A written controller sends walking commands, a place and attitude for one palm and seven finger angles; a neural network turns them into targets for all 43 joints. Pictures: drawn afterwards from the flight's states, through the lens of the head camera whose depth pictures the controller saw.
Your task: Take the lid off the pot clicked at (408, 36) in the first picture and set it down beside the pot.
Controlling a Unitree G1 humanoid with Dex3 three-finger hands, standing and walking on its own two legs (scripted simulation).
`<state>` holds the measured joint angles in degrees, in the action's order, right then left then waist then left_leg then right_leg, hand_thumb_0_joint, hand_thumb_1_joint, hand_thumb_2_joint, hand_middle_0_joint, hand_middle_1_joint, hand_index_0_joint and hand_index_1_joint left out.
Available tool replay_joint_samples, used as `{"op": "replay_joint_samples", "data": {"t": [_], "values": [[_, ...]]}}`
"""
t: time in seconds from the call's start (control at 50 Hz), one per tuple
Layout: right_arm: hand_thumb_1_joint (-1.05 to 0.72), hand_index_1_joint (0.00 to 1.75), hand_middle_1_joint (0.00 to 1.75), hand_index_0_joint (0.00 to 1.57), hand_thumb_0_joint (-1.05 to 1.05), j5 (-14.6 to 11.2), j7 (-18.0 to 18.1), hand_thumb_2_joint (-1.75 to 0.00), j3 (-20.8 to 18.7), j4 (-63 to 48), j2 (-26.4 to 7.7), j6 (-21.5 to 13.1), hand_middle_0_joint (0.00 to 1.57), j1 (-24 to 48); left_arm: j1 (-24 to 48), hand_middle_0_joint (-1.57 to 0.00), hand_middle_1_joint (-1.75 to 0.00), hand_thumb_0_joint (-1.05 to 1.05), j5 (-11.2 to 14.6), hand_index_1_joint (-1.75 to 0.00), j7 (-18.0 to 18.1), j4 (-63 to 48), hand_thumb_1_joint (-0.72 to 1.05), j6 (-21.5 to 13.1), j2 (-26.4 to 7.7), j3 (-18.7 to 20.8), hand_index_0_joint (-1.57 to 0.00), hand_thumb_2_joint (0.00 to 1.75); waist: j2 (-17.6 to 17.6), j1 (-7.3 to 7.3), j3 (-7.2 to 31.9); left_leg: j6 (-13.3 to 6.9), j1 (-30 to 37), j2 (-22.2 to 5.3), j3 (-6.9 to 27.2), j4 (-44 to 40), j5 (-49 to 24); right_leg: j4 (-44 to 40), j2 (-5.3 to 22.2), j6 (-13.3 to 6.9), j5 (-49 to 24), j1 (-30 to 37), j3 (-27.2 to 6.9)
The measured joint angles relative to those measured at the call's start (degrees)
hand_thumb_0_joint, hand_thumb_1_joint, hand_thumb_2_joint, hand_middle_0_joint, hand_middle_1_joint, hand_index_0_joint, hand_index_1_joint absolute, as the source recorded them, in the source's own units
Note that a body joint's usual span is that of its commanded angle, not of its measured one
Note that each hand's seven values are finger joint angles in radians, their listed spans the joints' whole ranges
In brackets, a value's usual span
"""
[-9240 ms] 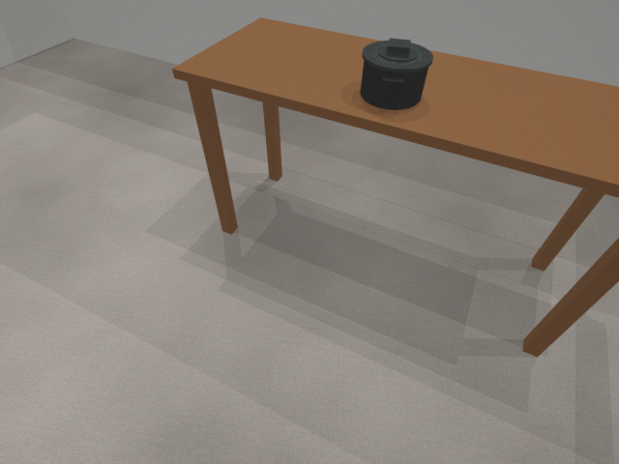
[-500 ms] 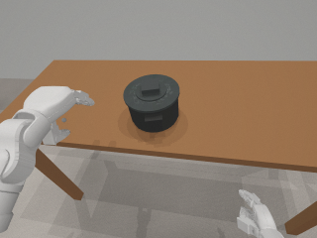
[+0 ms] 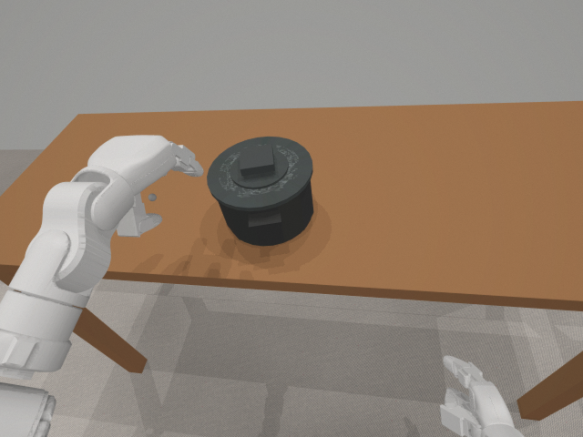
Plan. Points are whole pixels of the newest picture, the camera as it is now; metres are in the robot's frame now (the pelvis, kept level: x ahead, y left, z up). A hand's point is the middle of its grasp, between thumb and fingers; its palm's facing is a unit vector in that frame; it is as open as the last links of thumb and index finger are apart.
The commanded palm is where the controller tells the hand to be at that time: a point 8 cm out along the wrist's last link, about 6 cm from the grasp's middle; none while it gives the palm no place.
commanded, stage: move the open hand above the knob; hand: left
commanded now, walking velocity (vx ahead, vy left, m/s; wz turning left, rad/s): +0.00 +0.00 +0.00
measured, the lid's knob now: (257, 159) +0.51 +0.09 +0.11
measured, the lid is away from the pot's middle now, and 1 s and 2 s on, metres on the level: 0.00 0.00 0.00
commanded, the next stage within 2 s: lower the open fingers around the knob in 1.70 s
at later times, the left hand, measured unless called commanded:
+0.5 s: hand (203, 166) +0.42 +0.14 +0.18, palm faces -0.19 +0.01 -0.98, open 10.3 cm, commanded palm +0.41 +0.14 +0.24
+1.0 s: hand (248, 134) +0.49 +0.09 +0.18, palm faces -0.24 +0.00 -0.97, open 10.3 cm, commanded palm +0.48 +0.10 +0.24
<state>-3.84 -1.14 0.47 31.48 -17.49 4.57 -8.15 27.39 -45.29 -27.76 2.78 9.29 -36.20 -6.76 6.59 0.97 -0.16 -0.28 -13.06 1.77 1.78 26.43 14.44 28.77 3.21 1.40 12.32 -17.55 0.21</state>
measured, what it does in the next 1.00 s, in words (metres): stands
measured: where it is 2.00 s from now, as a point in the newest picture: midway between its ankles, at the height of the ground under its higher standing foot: outside the picture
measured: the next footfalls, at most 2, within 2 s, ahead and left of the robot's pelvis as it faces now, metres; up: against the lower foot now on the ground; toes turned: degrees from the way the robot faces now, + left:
none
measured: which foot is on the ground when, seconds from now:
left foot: down 0.00-1.00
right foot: down 0.00-1.00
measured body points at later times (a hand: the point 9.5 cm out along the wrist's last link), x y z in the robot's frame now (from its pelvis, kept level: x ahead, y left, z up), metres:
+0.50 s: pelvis +0.00 +0.00 +0.00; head +0.02 -0.05 +0.45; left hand +0.42 +0.14 +0.23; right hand +0.18 -0.23 -0.12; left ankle -0.01 +0.12 -0.74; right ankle +0.03 -0.13 -0.74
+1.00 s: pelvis +0.02 +0.00 +0.00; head +0.05 -0.04 +0.45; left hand +0.50 +0.09 +0.23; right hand +0.12 -0.25 -0.14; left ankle -0.01 +0.12 -0.74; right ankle +0.03 -0.13 -0.74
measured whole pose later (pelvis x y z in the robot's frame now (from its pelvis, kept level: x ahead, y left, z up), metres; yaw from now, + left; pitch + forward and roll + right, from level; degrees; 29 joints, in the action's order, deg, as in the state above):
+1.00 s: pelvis +0.02 +0.00 +0.00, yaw -1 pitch +5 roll +1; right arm -3.9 0.1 0.4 37.1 -16.6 5.4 -13.1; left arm 60.3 -50.4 -22.0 41.4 15.2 -21.5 -18.3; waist 4.9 -3.9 2.2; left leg -0.7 -15.5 2.1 0.5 25.2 15.2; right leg 29.2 3.4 1.7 13.5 -21.2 -1.1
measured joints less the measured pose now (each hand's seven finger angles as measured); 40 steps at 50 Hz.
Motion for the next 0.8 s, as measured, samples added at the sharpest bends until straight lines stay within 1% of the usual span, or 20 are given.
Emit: {"op": "replay_joint_samples", "data": {"t": [0.06, 0.22, 0.38, 0.46, 0.56, 0.7, 0.8], "values": [[-0.91, 0.3, 0.29, 0.2, 0.01, -0.2, -0.1, -0.9, 0.0, 0.3, 0.1, 0.3, 0.2, -0.1, 2.1, -0.83, -0.09, 0.0, -0.3, -0.08, 0.4, 1.6, -0.35, 0.7, 1.2, -1.5, -0.84, 1.5, -0.1, 0.09, 0.3, 0.0, 0.1, 0.1, 0.0, 0.0, 0.1, 0.1, 0.1, 0.1, 0.2, 0.0, 0.0], [-0.91, 0.3, 0.29, 0.2, 0.01, -0.4, -0.4, -0.9, 0.5, 0.8, 0.9, 0.7, 0.2, 0.4, 7.0, -0.83, -0.09, 0.0, -1.7, -0.08, 1.2, 5.6, -0.35, 2.3, 3.7, -5.2, -0.84, 1.5, -0.5, -0.34, 0.5, -0.1, 0.0, 0.3, -0.2, 0.2, 0.2, 0.7, 0.3, 0.1, 0.5, -0.3, -0.2], [-0.91, 0.3, 0.29, 0.2, 0.01, -0.6, -0.3, -0.9, 1.0, 1.3, 1.4, 1.1, 0.2, 0.2, 11.8, -0.83, -0.09, 0.0, -2.4, -0.08, 2.4, 11.6, -0.35, 3.7, 6.1, -7.1, -0.84, 1.5, -0.6, -1.1, 1.1, -0.2, -0.4, 0.5, -0.5, 0.2, 0.4, 1.3, 0.4, 0.2, 0.8, -1.0, -0.6], [-0.91, 0.3, 0.29, 0.2, 0.01, -0.6, -0.1, -0.9, 0.8, 1.7, 1.5, 1.1, 0.2, -0.4, 14.6, -0.83, -0.09, 0.0, -3.0, -0.08, 2.5, 14.5, -0.35, 4.6, 7.0, -9.0, -0.84, 1.5, -0.8, -1.38, 1.1, -0.2, -0.4, 0.5, -0.5, 0.2, 0.4, 1.4, 0.5, 0.2, 0.9, -1.1, -0.6], [-0.91, 0.3, 0.29, 0.2, 0.01, -0.7, 0.3, -0.9, 0.7, 2.6, 1.2, 1.2, 0.2, -1.1, 18.4, -0.83, -0.09, 0.0, -3.3, -0.08, 3.2, 19.2, -0.35, 5.2, 8.8, -10.2, -0.84, 1.5, -0.9, -1.9, 1.4, -0.3, -0.6, 0.6, -0.6, 0.1, 0.6, 1.4, 0.5, 0.2, 1.1, -1.4, -0.6], [-0.91, 0.3, 0.29, 0.2, 0.01, -0.6, 0.6, -0.9, 0.5, 3.4, 1.0, 1.2, 0.2, -2.2, 22.7, -0.83, -0.09, 0.0, -3.8, -0.08, 4.0, 25.5, -0.35, 5.6, 10.7, -10.3, -0.84, 1.5, -1.1, -3.04, 1.7, -0.3, -0.9, 0.5, -0.8, -0.2, 0.7, 1.3, 0.4, 0.2, 1.3, -1.9, -0.9], [-0.91, 0.3, 0.29, 0.2, 0.01, -0.4, 1.1, -0.9, 0.3, 3.8, 0.9, 1.1, 0.2, -3.1, 26.2, -0.83, -0.09, 0.0, -4.3, -0.08, 3.9, 30.3, -0.35, 6.0, 11.4, -11.2, -0.84, 1.5, -1.4, -3.86, 1.6, -0.3, -1.4, 0.3, -0.9, -0.5, 0.7, 1.1, 0.3, 0.2, 1.2, -2.5, -1.0]]}}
